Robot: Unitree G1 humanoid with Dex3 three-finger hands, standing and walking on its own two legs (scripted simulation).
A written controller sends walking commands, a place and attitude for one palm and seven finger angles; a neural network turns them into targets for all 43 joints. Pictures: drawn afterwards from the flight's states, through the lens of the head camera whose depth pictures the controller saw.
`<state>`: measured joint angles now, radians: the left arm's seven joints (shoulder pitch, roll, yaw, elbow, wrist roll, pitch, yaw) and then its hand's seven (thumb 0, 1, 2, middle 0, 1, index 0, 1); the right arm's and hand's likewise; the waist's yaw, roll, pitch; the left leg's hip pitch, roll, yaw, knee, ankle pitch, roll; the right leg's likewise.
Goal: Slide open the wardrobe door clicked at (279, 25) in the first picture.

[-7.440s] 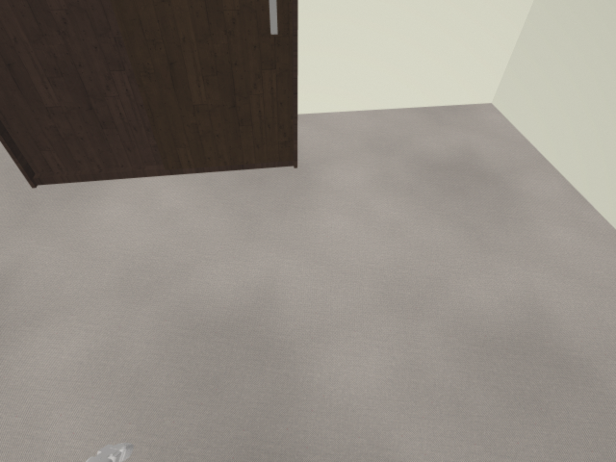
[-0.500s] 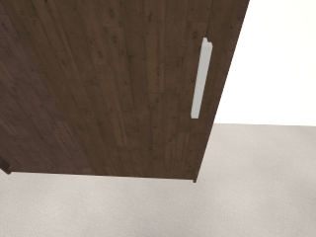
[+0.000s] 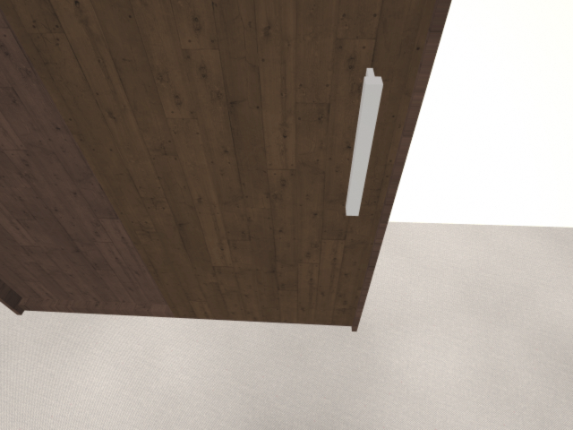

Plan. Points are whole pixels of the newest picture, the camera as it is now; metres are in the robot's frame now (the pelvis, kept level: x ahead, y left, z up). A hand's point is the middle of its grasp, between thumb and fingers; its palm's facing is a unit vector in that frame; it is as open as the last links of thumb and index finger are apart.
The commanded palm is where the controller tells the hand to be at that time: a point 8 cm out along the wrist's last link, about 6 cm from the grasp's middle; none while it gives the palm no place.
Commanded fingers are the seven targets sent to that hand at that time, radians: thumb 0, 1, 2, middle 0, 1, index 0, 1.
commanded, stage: look again from close up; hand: right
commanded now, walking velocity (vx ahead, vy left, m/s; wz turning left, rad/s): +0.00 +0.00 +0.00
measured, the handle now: (359, 149) +0.59 -0.10 +0.08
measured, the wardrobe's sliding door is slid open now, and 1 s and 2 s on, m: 0.00 0.00 0.00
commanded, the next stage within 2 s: none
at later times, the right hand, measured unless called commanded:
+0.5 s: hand out of the picture -0.01 -0.15 -0.18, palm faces +0.02 +0.99 -0.12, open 7.4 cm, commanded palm none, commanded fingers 0.00 -0.90 -0.90 0.20 0.30 0.20 0.30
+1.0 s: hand out of the picture +0.00 -0.14 -0.18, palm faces +0.02 +0.99 -0.11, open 7.4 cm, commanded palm none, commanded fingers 0.00 -0.90 -0.90 0.20 0.30 0.20 0.30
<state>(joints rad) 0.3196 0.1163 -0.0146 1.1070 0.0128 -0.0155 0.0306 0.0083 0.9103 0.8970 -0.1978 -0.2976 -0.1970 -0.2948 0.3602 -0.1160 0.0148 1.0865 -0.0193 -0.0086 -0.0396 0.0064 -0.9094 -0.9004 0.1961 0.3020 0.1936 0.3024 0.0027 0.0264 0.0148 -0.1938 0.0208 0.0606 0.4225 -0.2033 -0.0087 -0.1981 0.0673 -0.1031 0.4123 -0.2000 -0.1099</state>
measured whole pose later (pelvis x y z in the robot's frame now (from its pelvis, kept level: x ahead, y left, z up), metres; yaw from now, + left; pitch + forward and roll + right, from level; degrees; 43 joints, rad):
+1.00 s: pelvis +0.02 +0.00 +0.00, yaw +1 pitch -1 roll +1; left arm 0.34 0.10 -0.02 1.13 0.01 -0.03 0.04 0.00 0.91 0.90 -0.20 -0.30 -0.20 -0.29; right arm 0.35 -0.10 0.02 1.11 -0.02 -0.01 -0.04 0.01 -0.91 -0.90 0.20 0.30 0.19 0.30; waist 0.00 0.03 0.01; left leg -0.17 0.03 0.04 0.42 -0.23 -0.02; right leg -0.15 0.08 -0.11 0.38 -0.22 -0.11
